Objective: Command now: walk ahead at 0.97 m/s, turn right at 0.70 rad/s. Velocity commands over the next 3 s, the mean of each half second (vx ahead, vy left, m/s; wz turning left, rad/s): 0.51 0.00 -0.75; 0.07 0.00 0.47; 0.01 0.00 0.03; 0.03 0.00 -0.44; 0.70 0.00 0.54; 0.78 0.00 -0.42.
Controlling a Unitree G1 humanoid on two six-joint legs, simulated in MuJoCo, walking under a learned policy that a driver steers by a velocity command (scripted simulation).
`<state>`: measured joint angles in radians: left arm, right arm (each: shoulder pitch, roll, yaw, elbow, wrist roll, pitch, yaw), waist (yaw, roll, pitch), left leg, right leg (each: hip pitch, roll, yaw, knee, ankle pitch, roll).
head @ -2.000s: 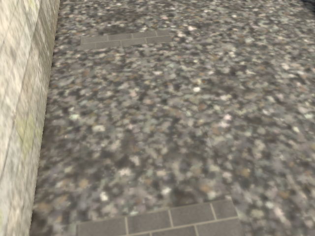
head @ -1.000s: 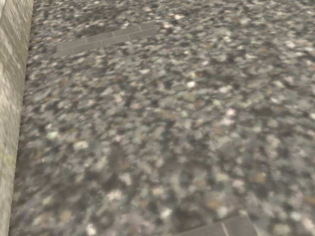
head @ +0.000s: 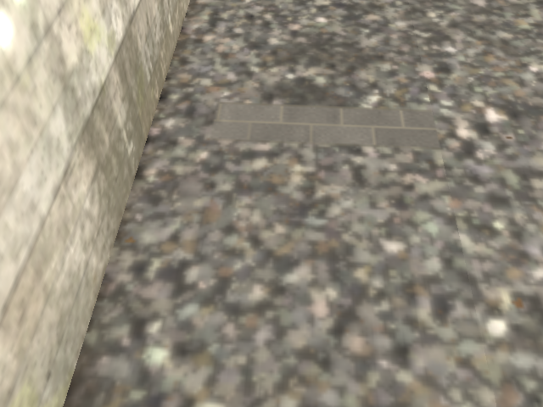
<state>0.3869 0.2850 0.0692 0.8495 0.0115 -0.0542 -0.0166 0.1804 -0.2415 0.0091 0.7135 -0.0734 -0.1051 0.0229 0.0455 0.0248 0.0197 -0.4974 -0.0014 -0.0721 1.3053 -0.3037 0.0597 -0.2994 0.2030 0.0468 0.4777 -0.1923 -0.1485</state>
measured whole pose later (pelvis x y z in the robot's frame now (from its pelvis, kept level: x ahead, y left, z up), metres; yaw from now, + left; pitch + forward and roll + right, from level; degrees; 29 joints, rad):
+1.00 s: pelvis +0.42 +0.01 +0.01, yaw -5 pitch +0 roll -2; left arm 0.18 0.26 0.04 0.74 0.03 0.01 0.04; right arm 0.26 -0.28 -0.07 0.71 -0.01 0.08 0.03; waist -0.03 0.01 0.04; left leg -0.41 0.05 0.04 0.86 -0.42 0.00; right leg -0.26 -0.08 -0.25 0.48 -0.20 -0.02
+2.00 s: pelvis +0.42 +0.00 +0.01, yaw -20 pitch -1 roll +0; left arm 0.19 0.22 0.01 0.72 0.05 0.02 0.00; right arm 0.33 -0.28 -0.05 0.84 -0.01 0.06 0.02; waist -0.04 0.02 0.00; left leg -0.40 0.02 -0.06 0.87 -0.35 -0.02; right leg -0.16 0.11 0.00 0.37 -0.20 -0.11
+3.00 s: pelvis +1.05 +0.09 -0.03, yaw -16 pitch -2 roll +0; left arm 0.20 0.27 0.05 0.88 0.03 -0.04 -0.02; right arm 0.28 -0.21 -0.02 0.88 0.03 -0.08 -0.03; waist 0.04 -0.04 0.10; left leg -0.19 0.00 0.02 1.40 -0.46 0.04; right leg -0.45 0.17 -0.10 0.66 -0.19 -0.20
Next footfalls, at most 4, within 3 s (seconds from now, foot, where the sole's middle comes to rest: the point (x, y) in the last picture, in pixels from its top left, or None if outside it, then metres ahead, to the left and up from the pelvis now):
0.26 left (245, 399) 0.50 0.12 -0.77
0.66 right None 0.48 -0.12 -0.77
1.08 left None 0.46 0.12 -0.77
1.62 right None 0.44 -0.07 -0.77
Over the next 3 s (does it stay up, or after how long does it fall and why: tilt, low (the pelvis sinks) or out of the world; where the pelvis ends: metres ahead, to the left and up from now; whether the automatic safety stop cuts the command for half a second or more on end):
stays up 1.05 0.09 -0.03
